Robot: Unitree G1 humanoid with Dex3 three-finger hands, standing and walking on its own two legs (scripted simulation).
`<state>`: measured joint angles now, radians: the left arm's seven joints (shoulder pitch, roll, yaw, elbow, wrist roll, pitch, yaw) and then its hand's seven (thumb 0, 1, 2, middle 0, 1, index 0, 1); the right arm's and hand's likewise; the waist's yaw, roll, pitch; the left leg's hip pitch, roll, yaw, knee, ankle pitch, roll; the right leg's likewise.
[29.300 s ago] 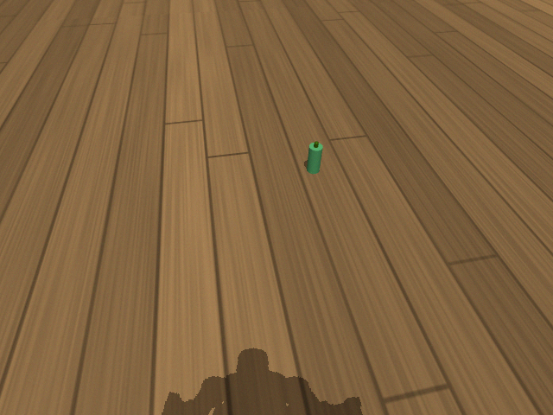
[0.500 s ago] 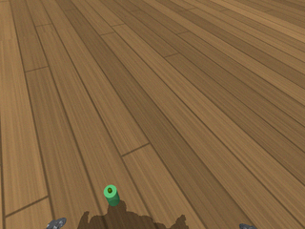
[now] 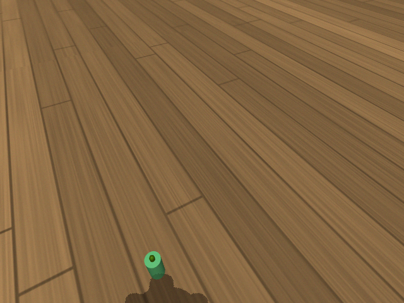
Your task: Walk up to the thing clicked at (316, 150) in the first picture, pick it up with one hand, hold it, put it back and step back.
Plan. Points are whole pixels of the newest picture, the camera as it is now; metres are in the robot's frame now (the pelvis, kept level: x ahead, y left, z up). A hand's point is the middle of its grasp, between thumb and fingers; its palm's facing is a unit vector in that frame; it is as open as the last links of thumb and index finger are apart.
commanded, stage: stand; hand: left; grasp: from the side
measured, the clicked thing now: (154, 264) +0.42 +0.23 -0.68
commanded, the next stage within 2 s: step back in 1.42 s
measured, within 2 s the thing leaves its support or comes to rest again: neither
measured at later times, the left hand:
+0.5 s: hand out of the picture +0.07 +0.24 -0.16, palm faces -0.05 -0.94 -0.34, open 7.4 cm
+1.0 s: hand out of the picture +0.10 +0.23 -0.15, palm faces -0.05 -0.94 -0.34, open 7.4 cm
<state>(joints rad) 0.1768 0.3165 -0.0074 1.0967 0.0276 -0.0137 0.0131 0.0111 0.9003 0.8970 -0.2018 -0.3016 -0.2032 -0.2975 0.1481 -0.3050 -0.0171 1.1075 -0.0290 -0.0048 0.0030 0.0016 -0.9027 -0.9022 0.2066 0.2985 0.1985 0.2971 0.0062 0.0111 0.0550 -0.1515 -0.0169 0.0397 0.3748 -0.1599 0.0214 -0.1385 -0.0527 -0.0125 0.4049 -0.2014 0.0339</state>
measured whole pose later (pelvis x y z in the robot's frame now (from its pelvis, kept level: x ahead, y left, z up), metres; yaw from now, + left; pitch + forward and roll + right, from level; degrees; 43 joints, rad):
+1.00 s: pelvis +0.02 -0.01 +0.00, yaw -1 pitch -3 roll +0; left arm 0.10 0.33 0.00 1.15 0.02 -0.02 0.00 0.01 0.90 0.90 -0.20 -0.30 -0.20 -0.30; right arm 0.11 -0.33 -0.01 1.17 -0.02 -0.01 0.01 0.00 -0.90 -0.90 0.21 0.30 0.20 0.30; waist -0.01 0.01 0.05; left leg -0.11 0.01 0.05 0.30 -0.15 0.00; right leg -0.10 -0.03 0.00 0.33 -0.18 0.02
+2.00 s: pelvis -0.08 -0.04 -0.01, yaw -1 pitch +0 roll +2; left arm 0.13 0.33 0.06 0.89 0.04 0.03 0.01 0.01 0.90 0.90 -0.20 -0.30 -0.21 -0.30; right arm 0.11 -0.42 -0.05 0.94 0.01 0.07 -0.01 0.00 -0.90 -0.90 0.21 0.30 0.20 0.30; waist 0.03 0.06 0.17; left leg -0.45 -0.14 -0.16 1.18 -0.46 -0.02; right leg -0.37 0.00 -0.01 0.59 -0.22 -0.05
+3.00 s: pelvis -0.37 +0.01 -0.02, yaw -1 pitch -1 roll +0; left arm 0.14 0.36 0.08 0.78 0.05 0.05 0.01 0.01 0.90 0.90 -0.20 -0.30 -0.21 -0.30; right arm 0.23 -0.41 -0.05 0.91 -0.01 0.05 -0.02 0.00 -0.90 -0.90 0.21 0.30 0.20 0.30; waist -0.01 0.02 0.14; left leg -0.30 -0.05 -0.09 0.82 -0.45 -0.02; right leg -0.35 -0.03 0.00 0.63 -0.27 0.01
